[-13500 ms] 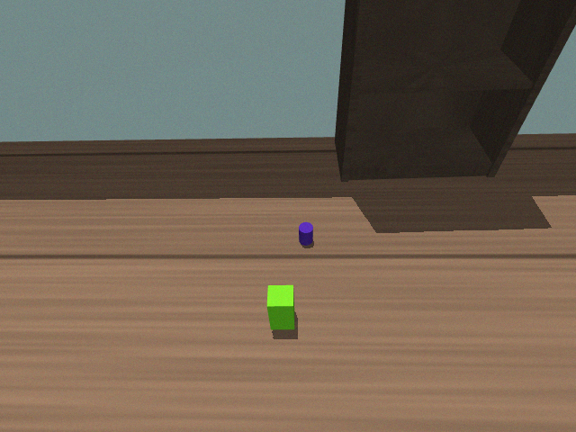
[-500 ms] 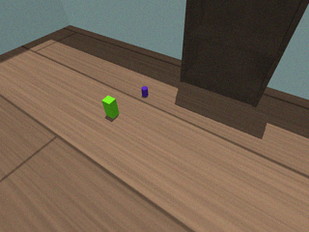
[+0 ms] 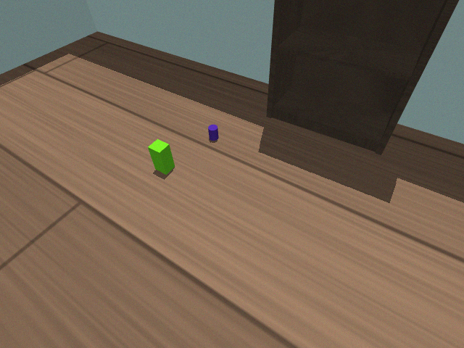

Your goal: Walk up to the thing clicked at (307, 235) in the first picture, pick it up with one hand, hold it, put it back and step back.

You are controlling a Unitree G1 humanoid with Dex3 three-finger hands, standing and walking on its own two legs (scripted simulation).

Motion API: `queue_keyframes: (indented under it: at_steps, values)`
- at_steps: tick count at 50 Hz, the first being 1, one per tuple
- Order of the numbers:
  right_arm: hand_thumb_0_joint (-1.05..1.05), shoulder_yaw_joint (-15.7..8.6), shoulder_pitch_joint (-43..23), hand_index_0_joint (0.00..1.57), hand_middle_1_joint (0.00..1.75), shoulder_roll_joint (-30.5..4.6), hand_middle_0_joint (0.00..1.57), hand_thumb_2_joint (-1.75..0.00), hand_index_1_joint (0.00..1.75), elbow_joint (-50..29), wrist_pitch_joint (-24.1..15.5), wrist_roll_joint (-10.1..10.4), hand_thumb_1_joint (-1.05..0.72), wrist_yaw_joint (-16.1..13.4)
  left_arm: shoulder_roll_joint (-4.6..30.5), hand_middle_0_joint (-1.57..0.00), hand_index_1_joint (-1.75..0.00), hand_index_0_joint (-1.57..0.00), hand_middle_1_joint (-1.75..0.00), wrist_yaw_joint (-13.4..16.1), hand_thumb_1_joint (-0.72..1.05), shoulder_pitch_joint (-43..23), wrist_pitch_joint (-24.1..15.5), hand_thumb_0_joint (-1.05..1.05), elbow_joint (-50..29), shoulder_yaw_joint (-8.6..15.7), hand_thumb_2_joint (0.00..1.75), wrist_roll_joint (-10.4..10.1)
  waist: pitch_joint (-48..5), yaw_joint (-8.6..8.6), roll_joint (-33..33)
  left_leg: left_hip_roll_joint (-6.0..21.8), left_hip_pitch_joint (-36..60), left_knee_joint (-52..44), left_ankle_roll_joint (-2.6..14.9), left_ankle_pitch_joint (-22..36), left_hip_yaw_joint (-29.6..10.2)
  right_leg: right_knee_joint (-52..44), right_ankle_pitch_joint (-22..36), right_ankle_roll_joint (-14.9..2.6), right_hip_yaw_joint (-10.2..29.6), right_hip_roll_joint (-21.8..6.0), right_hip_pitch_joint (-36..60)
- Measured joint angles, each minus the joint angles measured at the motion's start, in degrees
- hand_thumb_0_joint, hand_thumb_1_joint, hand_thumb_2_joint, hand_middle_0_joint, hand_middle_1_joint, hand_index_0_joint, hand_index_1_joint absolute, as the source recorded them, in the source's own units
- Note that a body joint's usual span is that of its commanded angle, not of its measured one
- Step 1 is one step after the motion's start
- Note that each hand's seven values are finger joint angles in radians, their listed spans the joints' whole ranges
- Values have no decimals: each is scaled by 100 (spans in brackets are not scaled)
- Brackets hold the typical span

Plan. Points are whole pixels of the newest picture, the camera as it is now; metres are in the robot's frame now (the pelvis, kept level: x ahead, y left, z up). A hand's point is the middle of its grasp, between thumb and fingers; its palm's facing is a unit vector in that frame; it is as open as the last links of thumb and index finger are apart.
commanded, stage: stand
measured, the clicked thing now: (213, 132) +1.51 +0.18 -0.74
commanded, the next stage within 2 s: walk up in 1.66 s
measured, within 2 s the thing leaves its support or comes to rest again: neither
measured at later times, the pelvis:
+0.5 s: pelvis +0.02 +0.00 +0.00, yaw +0 degrees
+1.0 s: pelvis +0.02 +0.00 +0.00, yaw +0 degrees
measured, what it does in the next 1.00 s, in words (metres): stands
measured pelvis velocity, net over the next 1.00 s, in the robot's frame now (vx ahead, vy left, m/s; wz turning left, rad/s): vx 0.02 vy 0.00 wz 0.00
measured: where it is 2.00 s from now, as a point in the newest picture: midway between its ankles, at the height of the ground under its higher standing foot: outside the picture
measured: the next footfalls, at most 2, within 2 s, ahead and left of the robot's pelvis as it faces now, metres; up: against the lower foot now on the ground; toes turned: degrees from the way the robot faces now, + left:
left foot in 1.92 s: +0.18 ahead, +0.15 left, +0.00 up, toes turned +4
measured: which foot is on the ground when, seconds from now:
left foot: down 0.00-1.00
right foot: down 0.00-1.00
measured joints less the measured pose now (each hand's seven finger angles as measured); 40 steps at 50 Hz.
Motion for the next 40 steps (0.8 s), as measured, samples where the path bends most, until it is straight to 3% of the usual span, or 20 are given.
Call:
queue_keyframes:
  at_steps: [40]
  values:
    - [1, 61, -88, 20, 30, -13, 21, -90, 29, -94, -21, 15, -90, -21, 19, -20, -30, -21, -30, 15, 91, -16, 9, 1, -63, -5, 90, 10, -11, 35, -36, -39, 145, -71, 22, -106, 35, -121, -76, 23, 18, -47, 163]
